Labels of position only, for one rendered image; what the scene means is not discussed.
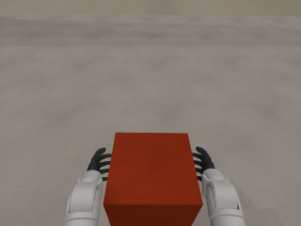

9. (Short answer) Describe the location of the robot right hand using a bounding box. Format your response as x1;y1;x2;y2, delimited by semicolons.
192;146;215;182

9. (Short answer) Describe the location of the robot right forearm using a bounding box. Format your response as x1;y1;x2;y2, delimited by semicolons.
201;169;246;226

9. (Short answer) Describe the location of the robot left hand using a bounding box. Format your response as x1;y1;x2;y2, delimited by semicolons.
87;147;112;182

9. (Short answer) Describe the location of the robot left forearm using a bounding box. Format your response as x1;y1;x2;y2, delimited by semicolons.
62;169;103;226

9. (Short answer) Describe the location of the carton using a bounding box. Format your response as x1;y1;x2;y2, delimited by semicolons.
103;132;203;226

